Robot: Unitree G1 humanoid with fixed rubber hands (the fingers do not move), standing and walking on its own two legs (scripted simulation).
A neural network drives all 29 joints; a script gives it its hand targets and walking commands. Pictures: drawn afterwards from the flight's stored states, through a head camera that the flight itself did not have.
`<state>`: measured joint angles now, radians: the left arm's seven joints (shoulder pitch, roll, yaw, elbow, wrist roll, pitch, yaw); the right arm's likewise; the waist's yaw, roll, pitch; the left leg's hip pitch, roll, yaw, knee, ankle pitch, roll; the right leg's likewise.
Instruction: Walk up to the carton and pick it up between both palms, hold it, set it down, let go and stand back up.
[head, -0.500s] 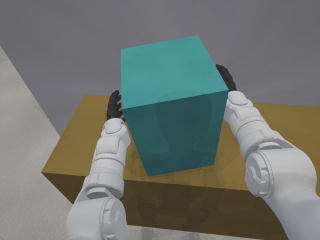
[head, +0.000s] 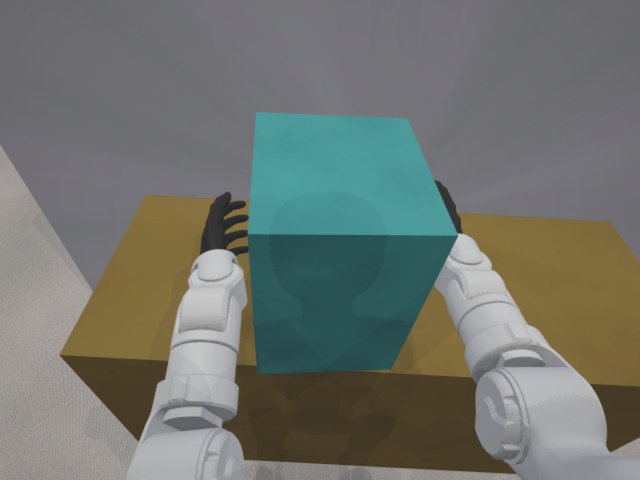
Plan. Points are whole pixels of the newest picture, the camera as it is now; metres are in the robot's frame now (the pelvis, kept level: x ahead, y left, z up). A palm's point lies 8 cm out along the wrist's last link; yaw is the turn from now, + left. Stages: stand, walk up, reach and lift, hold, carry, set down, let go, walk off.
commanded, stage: reach and lift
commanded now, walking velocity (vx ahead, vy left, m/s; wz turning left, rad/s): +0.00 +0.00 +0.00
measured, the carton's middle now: (329, 251) +0.42 +0.03 +0.07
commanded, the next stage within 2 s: hold in 1.52 s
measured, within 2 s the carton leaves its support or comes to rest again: neither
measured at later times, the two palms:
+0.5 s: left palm (217, 229) +0.39 +0.17 +0.13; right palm (453, 228) +0.41 -0.12 +0.14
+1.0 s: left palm (196, 211) +0.37 +0.18 +0.17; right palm (454, 218) +0.38 -0.11 +0.18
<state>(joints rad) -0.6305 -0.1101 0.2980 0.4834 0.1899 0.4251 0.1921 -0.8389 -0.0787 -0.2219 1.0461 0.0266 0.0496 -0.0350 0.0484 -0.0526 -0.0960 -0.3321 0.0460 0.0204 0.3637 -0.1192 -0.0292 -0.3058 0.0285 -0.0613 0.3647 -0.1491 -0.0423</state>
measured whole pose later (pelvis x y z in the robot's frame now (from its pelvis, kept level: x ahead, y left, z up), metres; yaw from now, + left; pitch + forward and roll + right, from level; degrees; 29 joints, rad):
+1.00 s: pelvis +0.00 +0.02 +0.00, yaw +2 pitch -6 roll -1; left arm -0.65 -0.02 0.27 0.28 0.26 0.66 0.04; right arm -0.77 -0.02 -0.12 0.72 0.17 0.31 -0.20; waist -0.08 -0.07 0.00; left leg -0.11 0.01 -0.02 0.36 -0.15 0.00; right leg -0.05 0.00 -0.06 0.30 -0.15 0.00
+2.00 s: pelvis +0.00 +0.02 +0.00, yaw +2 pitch -8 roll -1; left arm -0.63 -0.02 0.28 0.13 0.26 0.78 0.01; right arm -0.75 -0.03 -0.05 0.57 0.26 0.42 -0.26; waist -0.09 -0.07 0.01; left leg -0.07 0.00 -0.03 0.37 -0.16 0.00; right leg 0.00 0.01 -0.06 0.30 -0.16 -0.01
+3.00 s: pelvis +0.01 +0.02 +0.00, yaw +3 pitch -8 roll -1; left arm -0.63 -0.01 0.28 0.10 0.28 0.80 -0.02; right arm -0.75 -0.03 -0.03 0.54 0.28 0.44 -0.29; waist -0.09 -0.07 0.01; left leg -0.07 0.00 -0.04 0.37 -0.17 0.00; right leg 0.01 0.01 -0.06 0.30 -0.17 -0.01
